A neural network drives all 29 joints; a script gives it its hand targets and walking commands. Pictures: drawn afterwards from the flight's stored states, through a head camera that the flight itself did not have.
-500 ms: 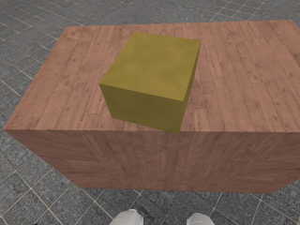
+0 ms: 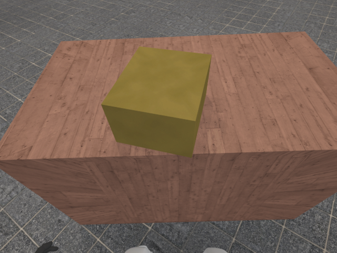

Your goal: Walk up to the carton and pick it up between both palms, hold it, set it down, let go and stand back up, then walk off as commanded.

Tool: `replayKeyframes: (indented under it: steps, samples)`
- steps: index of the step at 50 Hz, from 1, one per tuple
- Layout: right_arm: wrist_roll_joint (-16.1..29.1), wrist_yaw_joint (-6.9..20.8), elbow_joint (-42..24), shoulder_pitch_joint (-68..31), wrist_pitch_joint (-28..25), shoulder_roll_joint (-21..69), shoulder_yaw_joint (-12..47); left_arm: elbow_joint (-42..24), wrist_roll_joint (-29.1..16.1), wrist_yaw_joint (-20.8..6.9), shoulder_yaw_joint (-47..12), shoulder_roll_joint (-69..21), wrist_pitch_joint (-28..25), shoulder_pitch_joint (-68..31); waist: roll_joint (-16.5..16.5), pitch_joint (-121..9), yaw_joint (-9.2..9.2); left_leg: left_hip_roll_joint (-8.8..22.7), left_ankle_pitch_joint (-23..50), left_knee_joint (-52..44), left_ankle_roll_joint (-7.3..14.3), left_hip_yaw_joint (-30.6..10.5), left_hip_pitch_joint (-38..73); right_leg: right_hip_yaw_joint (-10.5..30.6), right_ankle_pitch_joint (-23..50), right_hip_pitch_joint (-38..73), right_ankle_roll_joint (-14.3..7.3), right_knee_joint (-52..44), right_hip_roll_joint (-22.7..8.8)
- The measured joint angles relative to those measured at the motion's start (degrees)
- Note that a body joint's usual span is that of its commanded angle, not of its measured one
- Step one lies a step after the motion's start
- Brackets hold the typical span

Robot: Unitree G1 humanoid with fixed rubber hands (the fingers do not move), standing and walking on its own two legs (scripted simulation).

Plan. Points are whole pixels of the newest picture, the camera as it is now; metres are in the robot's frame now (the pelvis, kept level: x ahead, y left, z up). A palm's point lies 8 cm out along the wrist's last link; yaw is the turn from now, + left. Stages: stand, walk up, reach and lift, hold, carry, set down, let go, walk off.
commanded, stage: walk up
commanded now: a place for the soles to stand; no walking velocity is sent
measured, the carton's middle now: (163, 98) +0.52 +0.01 +0.05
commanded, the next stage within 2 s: reach and lift in 0.78 s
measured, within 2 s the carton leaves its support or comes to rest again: neither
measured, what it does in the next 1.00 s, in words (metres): stands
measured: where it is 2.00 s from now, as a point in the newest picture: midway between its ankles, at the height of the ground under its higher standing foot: outside the picture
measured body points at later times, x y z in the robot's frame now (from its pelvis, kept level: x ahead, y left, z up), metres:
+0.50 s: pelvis +0.00 +0.00 +0.00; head +0.01 -0.02 +0.45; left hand +0.11 +0.32 -0.08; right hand +0.07 -0.31 -0.13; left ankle +0.05 +0.12 -0.71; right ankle +0.02 -0.12 -0.71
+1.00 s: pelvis -0.01 -0.01 -0.01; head +0.03 -0.03 +0.44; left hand +0.15 +0.30 -0.09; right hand +0.13 -0.31 -0.12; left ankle +0.05 +0.12 -0.71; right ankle +0.02 -0.13 -0.71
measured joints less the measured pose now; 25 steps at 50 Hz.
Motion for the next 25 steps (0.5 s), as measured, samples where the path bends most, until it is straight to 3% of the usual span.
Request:
replayKeyframes:
  steps: [25]
  samples:
    - [0.0, 0.0, 0.0, -0.04, -0.04, 0.0, 0.0, 0.01, 0.0, -0.74, 0.0, -0.58, 0.0, -1.11, -0.14, -1.24, 0.48, 0.0, -0.19, -0.06, -0.18, -0.04, 0.0, 0.0, -0.06, -0.02, 0.0, -0.01, 0.01]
